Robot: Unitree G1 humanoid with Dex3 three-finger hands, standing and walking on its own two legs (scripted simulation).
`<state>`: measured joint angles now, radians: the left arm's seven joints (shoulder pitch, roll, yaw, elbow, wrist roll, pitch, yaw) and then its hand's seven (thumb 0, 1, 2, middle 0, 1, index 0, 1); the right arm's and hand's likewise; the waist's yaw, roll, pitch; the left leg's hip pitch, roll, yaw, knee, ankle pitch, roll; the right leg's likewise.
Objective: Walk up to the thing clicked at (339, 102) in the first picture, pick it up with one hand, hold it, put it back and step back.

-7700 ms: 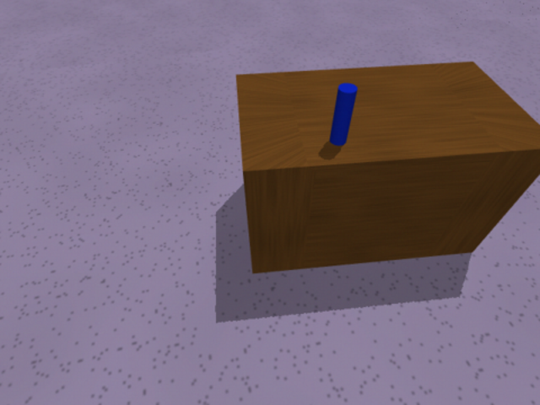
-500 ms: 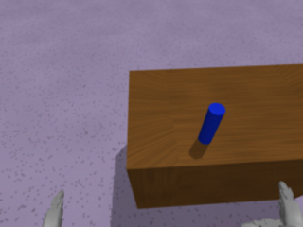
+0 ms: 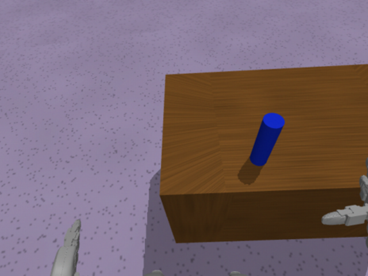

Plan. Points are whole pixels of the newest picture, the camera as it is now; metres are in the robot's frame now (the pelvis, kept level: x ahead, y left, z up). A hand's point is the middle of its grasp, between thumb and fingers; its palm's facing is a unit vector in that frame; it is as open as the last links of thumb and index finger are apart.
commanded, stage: go down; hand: right
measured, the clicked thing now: (265, 141) +0.47 -0.19 -0.05
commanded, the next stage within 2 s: none
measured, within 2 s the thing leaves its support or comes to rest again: neither
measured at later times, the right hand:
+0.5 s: hand (351, 172) +0.34 -0.35 +0.01, palm faces +0.28 +0.95 -0.11, open 17.0 cm
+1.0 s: hand (360, 151) +0.38 -0.37 +0.03, palm faces +0.23 +0.97 -0.04, open 17.2 cm
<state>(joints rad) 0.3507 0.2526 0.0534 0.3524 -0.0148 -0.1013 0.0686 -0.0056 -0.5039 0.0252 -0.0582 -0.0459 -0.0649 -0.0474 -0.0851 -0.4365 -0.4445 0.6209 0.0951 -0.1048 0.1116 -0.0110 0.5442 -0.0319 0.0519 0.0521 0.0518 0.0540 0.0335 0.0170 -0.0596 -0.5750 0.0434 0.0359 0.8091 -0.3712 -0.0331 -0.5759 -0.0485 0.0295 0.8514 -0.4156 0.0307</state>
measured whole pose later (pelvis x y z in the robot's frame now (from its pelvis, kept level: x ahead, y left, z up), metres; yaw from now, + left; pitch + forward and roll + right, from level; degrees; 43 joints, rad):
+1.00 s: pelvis +0.00 -0.01 -0.02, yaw +1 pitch +15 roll +3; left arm 0.33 0.28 0.00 0.33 -0.01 -0.14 0.07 -0.01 -0.52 0.04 -0.06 -0.06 -0.07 -0.06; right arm -0.48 -0.73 -0.64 1.08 0.17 -0.30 0.48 -0.01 0.48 -0.05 0.07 0.05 0.06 0.05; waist 0.11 0.04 -0.10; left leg -0.78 0.03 0.04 0.91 -0.40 -0.04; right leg -0.80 -0.06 0.04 1.00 -0.46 0.02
